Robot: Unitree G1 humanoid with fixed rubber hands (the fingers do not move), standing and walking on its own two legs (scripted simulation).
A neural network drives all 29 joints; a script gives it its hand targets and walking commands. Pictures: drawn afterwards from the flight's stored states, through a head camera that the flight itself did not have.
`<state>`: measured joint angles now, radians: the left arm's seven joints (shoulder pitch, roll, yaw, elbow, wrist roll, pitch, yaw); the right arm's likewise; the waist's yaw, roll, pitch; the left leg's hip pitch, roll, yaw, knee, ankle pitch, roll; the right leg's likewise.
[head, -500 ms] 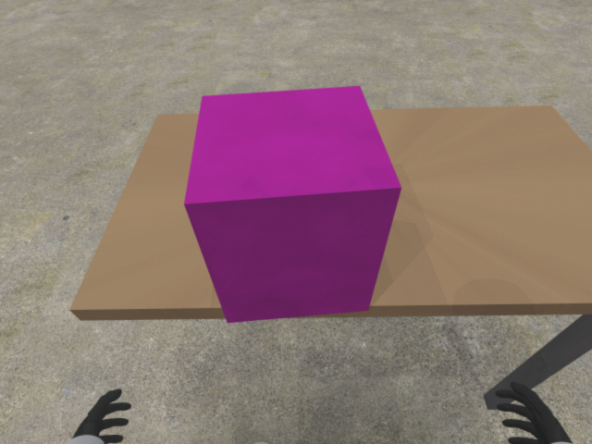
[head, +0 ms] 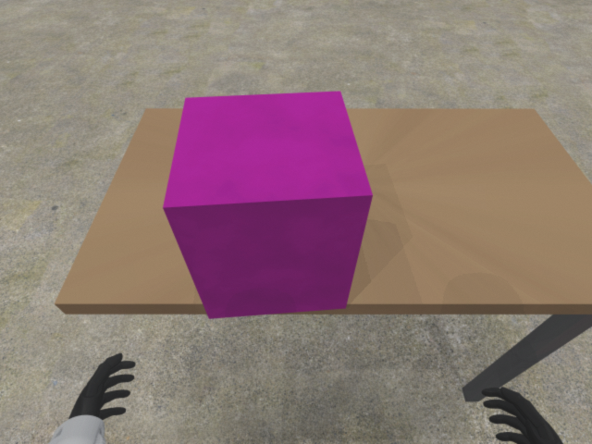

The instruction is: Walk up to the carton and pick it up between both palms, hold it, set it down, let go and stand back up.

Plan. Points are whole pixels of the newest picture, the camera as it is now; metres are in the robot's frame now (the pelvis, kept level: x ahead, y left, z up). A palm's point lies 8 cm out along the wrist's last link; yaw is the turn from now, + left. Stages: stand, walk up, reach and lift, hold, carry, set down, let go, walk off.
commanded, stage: reach and lift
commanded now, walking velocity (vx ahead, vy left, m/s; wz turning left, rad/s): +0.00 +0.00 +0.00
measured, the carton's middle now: (271, 210) +0.43 +0.06 +0.08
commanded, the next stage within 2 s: none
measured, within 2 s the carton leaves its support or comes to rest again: neither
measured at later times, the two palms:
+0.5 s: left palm (87, 381) +0.21 +0.27 +0.02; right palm (519, 388) +0.21 -0.23 +0.02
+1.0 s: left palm (94, 341) +0.24 +0.25 +0.08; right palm (499, 340) +0.24 -0.19 +0.08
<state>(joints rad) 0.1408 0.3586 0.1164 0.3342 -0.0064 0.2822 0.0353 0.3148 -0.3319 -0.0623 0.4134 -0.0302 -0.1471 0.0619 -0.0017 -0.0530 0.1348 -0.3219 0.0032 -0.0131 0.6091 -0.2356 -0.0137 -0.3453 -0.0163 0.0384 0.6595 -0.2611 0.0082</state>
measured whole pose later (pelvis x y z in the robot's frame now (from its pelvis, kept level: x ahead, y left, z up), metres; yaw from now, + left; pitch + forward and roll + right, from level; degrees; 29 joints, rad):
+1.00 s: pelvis +0.03 +0.00 +0.02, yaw +0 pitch -1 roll +1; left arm 0.30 0.31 0.08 -0.24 -0.19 0.18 0.08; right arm 0.40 -0.30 0.03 -0.25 0.21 0.00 0.00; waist 0.04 -0.04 0.10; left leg -0.21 0.00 -0.01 0.40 -0.17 -0.02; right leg -0.24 -0.02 0.04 0.47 -0.21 0.01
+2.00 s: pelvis +0.03 +0.00 +0.02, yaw +0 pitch -1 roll +1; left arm -0.28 0.31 0.25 -0.27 -0.22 0.82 0.07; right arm -0.44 -0.31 0.01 0.01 0.36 0.47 -0.12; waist 0.04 -0.02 0.06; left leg -0.21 0.00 -0.01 0.40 -0.17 -0.02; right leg -0.24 -0.02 0.04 0.47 -0.21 0.01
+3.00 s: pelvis +0.03 +0.00 +0.02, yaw +0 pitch -1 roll +1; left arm -0.86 0.39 0.15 0.71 -0.22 0.49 0.08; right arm -0.91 -0.33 0.06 0.80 0.39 0.37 -0.10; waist 0.07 -0.01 0.00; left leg -0.21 0.01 -0.01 0.40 -0.17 -0.03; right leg -0.24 -0.01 0.04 0.47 -0.21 0.01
